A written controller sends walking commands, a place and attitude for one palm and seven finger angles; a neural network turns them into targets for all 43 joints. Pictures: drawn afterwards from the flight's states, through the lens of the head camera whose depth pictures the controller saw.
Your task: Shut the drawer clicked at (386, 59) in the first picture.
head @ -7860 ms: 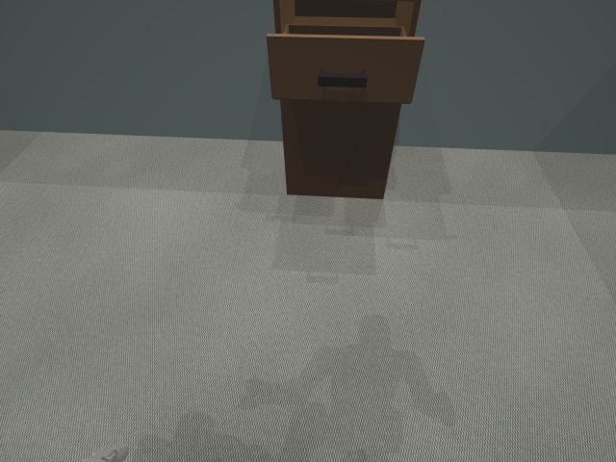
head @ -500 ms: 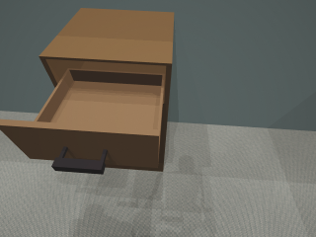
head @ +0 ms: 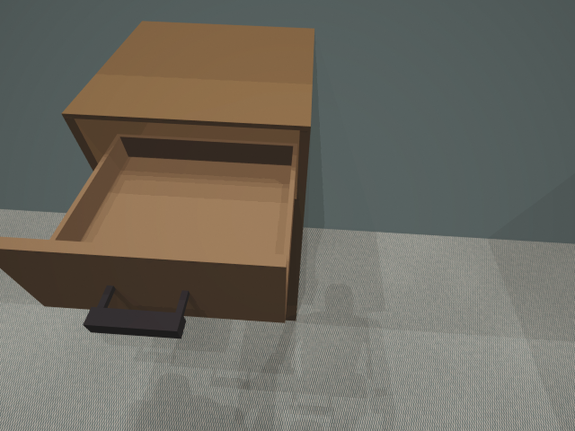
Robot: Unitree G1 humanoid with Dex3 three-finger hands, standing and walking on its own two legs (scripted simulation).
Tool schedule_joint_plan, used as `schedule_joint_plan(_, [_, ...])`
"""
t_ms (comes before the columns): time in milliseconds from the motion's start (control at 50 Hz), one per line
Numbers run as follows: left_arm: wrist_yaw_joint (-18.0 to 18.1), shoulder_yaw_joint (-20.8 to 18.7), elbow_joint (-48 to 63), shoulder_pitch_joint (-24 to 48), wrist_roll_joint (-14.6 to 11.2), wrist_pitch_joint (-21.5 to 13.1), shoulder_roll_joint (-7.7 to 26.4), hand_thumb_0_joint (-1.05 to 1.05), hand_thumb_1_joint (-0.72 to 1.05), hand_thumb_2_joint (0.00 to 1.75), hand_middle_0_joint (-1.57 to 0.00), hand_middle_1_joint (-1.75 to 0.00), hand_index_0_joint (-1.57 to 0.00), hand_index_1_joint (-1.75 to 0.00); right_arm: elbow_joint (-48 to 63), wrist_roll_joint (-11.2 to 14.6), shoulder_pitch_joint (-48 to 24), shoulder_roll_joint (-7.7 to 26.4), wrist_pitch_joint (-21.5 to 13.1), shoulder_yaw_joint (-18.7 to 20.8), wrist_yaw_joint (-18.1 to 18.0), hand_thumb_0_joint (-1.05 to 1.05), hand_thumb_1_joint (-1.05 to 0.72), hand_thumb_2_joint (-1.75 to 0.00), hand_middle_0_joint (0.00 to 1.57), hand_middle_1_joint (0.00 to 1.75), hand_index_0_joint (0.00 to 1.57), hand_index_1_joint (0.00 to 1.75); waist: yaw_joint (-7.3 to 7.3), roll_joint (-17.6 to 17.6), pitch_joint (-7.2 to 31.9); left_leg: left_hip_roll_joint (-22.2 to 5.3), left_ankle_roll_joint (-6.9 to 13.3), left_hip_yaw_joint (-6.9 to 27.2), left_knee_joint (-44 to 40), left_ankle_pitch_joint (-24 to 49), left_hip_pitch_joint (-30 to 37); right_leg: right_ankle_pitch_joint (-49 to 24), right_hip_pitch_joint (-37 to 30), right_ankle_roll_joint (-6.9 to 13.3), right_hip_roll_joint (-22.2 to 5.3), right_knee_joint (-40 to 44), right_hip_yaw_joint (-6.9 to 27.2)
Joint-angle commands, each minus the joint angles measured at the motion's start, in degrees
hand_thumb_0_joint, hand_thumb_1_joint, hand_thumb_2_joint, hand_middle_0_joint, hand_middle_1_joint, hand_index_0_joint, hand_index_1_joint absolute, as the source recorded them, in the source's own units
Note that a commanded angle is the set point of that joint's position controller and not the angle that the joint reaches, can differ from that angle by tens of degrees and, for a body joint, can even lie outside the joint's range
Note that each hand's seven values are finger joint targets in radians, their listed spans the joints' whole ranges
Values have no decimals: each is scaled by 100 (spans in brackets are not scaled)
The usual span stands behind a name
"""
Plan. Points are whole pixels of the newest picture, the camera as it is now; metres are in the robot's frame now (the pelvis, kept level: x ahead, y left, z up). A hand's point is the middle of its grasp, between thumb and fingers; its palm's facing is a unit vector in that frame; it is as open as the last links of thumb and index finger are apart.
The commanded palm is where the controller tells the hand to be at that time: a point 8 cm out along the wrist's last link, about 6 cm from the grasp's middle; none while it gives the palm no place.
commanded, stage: look again from close up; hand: left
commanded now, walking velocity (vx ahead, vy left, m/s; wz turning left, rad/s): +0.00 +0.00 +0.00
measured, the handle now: (141, 308) +0.28 +0.24 -0.01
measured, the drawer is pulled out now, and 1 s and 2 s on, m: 0.30 0.30 0.30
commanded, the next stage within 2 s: raise the hand and make a fist in 0.58 s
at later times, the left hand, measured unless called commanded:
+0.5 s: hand out of the picture -0.01 +0.16 -0.18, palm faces +0.05 -0.98 -0.18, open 7.4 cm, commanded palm none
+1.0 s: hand out of the picture +0.13 +0.16 -0.04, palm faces +0.11 -0.99 -0.01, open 6.9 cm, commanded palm +0.09 +0.22 -0.04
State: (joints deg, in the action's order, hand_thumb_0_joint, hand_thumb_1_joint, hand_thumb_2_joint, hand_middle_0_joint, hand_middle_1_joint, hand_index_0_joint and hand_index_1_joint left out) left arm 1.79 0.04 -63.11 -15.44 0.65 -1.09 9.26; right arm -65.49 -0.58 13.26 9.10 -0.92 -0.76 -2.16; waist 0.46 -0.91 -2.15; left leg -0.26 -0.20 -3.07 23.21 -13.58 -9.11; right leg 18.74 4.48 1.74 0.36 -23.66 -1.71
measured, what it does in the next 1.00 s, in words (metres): stands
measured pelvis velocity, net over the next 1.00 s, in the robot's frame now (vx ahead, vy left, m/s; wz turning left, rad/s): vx -0.04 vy -0.01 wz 0.02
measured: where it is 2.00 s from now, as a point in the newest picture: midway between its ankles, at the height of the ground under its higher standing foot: outside the picture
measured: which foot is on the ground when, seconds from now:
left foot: down 0.00-1.00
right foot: down 0.00-1.00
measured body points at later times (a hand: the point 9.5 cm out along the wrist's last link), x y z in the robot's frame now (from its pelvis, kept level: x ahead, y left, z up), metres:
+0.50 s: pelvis +0.01 -0.01 +0.00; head +0.03 -0.01 +0.45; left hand -0.01 +0.21 -0.16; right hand +0.01 -0.23 -0.16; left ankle -0.01 +0.12 -0.74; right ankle -0.07 -0.09 -0.74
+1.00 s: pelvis -0.04 -0.01 -0.05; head -0.02 -0.02 +0.40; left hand +0.12 +0.21 -0.03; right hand +0.16 -0.27 -0.11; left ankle -0.01 +0.12 -0.74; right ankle -0.07 -0.09 -0.74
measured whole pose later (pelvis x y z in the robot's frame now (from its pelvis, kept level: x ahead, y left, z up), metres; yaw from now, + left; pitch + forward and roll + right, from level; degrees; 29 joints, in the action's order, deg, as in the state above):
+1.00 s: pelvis -0.04 -0.01 -0.05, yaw +1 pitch +9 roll +1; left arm -9.8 -4.4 -7.9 -29.3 -12.0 -23.0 7.5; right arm -36.0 0.0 9.3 15.2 -15.2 4.0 -1.3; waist -0.3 0.2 7.1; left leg -1.0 -0.8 -2.1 48.5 -20.9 -36.3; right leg 28.2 32.0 2.9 -0.2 -51.4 -3.3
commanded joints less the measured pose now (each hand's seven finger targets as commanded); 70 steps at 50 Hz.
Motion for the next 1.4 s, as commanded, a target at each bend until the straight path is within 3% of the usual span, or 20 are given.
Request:
schedule_joint_plan(0, [59,-88,80,-464,9,-47,598,0,90,90,-20,-30,-20,-30,136,0,331,529,-90,59,-11,0,-90,-90,20,30,20,30,-1,44,3,-544,200,474,-181,1632,290,-1998,363,15,-662,348,450])
schedule_joint_plan(640, [84,-91,-33,-807,5,-61,444,0,90,90,-20,-30,-20,-30,33,12,436,387,-67,64,-47,0,-90,-90,20,30,20,30,25,-42,-74,-490,173,444,-98,1564,279,-2418,273,16,-686,409,399])
schedule_joint_plan(660, [303,-98,-130,-1176,102,-261,555,0,90,90,-20,-30,-20,-30,526,53,-181,572,-114,113,37,0,-90,-90,20,30,20,30,198,-66,-443,-416,19,105,1407,1221,-503,-5174,631,-438,-1070,484,965])
schedule_joint_plan(680, [127,-324,8659,3036,-1134,-1427,1707,0,90,90,-22,-32,-22,-32,2416,261,247,1593,-962,238,-203,0,-90,-90,20,30,20,30,-623,957,2218,31,318,83,350,2088,1119,-4521,146,-92,-599,-275,425])
schedule_joint_plan(700, [409,-505,7307,864,-692,-1199,1410,0,90,90,-24,-34,-24,-34,2129,136,-129,1125,-1430,157,-369,0,-90,-90,20,30,20,30,-27,2185,2616,-135,319,164,185,3279,1782,-2975,310,83,-164,-784,215])
schedule_joint_plan(720, [613,-40,6542,-689,-830,-448,453,0,90,90,-26,-37,-26,-37,2238,340,-60,899,-1621,288,-299,0,-90,-90,20,30,20,30,-167,1632,1651,-336,254,429,254,3876,1294,-1420,1104,-15,-89,-922,-262])
schedule_joint_plan(740, [439,446,6243,-826,-904,-335,-400,0,90,90,-28,-39,-28,-39,2057,360,98,951,-1634,259,-265,0,-90,-90,20,30,20,30,-256,651,1158,-345,293,394,558,3506,855,-1375,1422,-92,-82,-731,-331])
schedule_joint_plan(760, [316,307,6799,-496,-990,-558,-142,0,90,90,-30,-41,-30,-41,2403,303,-130,1141,-1725,363,-258,0,-90,-90,20,30,20,30,-299,350,721,-232,309,459,841,2721,320,-1782,1654,-127,-114,-640,-334])
schedule_joint_plan(780, [204,-32,6776,-540,-941,-814,217,0,90,90,-32,-43,-32,-43,2498,181,-34,1300,-1775,444,-248,0,-90,-90,20,30,20,30,-484,-254,962,-90,321,425,1146,2145,-10,-2060,1874,-167,-115,-711,-335])
schedule_joint_plan(800, [52,8,6476,-925,-921,-1077,-8,0,90,90,-34,-45,-34,-45,2673,66,-44,1269,-1788,465,-237,0,-90,-90,20,30,20,30,-510,-891,876,-14,299,461,1419,1733,-476,-2242,2190,-255,-126,-947,-370])
schedule_joint_plan(860, [-802,37,5605,-2769,-1152,-1999,-605,0,90,90,-40,-52,-40,-52,3223,48,-434,1136,-1736,562,-9,0,-90,-90,20,30,20,30,100,-1577,962,53,77,383,1909,1197,-1770,-2613,2382,-316,-123,-1786,-346])
schedule_joint_plan(900, [-1378,-371,6097,-2509,-1348,-2709,-118,0,90,90,-44,-56,-44,-56,3576,86,-659,1196,-1714,607,100,0,-90,-90,20,30,20,30,214,-1251,1405,95,39,306,2281,761,-2405,-2418,2435,-283,-179,-2205,-116])
schedule_joint_plan(940, [-1547,-733,7590,-1734,-1363,-3297,540,0,90,90,-48,-60,-48,-60,3946,47,-630,1121,-1738,618,152,0,-90,-90,20,30,20,30,317,406,2265,124,75,162,2489,873,-1977,-1990,2396,-125,-178,-2447,123])
schedule_joint_plan(960, [-1555,-872,7801,-1603,-1340,-3493,711,0,90,90,-50,-62,-50,-62,3994,33,-589,1054,-1729,600,148,0,-90,-90,20,30,20,30,215,676,2319,85,102,163,2644,869,-1902,-1603,2692,-68,-131,-2530,111])
schedule_joint_plan(1020, [-1554,-1245,7588,-928,-1344,-3966,959,0,90,90,-56,-69,-56,-69,3926,67,-638,1007,-1556,582,56,0,-90,-90,20,30,20,30,-101,86,1462,19,141,304,3175,-115,-2901,-193,3722,-56,-85,-2590,309])
schedule_joint_plan(1060, [-1632,-890,7404,-969,-1478,-3764,552,0,90,90,-60,-73,-60,-73,4211,169,-821,1025,-1500,494,16,0,-90,-90,20,30,20,30,-144,278,1040,23,146,287,3193,-937,-3218,1143,4034,-30,-126,-2308,475])
schedule_joint_plan(1120, [-1747,-818,7706,-691,-1562,-3115,828,0,90,90,-66,-80,-66,-80,4472,281,-760,1105,-1419,402,-128,0,-90,-90,20,30,20,30,-160,357,1317,16,210,317,3120,-1390,-3194,2082,3823,-65,-171,-1895,750])
schedule_joint_plan(1200, [-1798,-713,8225,-443,-1635,-2404,919,0,90,90,-74,-88,-74,-88,4590,321,-596,1059,-1447,259,-286,0,-90,-90,20,30,20,30,-176,386,1552,-6,245,418,2878,-1263,-2844,2004,3402,-95,-155,-1627,676])
schedule_joint_plan(1220, [-1737,-874,8025,-370,-1631,-2276,1044,0,90,90,-76,-91,-76,-91,4501,318,-605,1081,-1446,234,-319,0,-90,-90,20,30,20,30,-224,111,1408,-42,251,487,2831,-1295,-2868,2023,3440,-108,-106,-1591,597])
schedule_joint_plan(1380, [-1528,-1114,7936,-1186,-1681,-1976,914,0,90,90,-92,-108,-92,-108,4330,294,-655,998,-1670,218,-250,0,-90,-90,20,30,20,30,23,57,1236,-23,192,516,2363,-858,-2562,1428,3022,-116,-122,-1562,275])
